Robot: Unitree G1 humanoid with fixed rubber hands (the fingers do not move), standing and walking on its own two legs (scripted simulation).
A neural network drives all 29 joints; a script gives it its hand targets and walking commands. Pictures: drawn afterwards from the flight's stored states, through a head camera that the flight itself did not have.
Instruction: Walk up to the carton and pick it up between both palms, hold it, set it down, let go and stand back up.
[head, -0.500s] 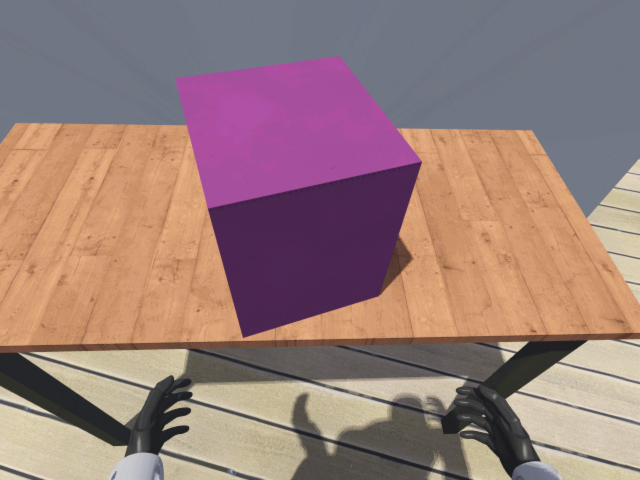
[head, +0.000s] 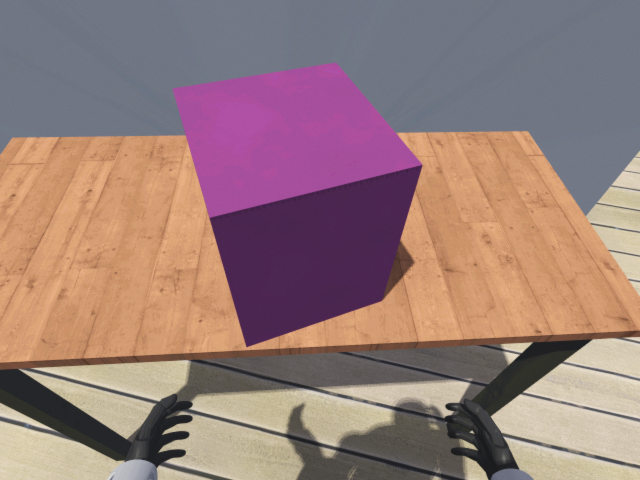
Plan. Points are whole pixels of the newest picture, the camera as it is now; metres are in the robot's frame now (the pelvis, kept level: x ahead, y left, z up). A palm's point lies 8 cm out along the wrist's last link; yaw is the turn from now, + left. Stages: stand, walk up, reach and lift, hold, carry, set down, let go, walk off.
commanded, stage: let go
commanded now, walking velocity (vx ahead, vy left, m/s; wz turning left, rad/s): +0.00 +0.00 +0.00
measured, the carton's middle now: (290, 208) +0.41 +0.05 +0.11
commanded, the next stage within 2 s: stand in 0.50 s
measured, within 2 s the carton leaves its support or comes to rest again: neither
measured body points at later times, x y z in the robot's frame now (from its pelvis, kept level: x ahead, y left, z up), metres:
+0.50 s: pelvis -0.01 -0.01 +0.00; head +0.00 +0.00 +0.45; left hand +0.16 +0.22 -0.09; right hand +0.15 -0.23 -0.09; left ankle +0.00 +0.12 -0.75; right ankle -0.02 -0.12 -0.75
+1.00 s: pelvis -0.03 +0.01 -0.01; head -0.04 +0.03 +0.44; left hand +0.01 +0.26 -0.15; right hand +0.02 -0.25 -0.13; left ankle +0.00 +0.12 -0.75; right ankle -0.02 -0.12 -0.75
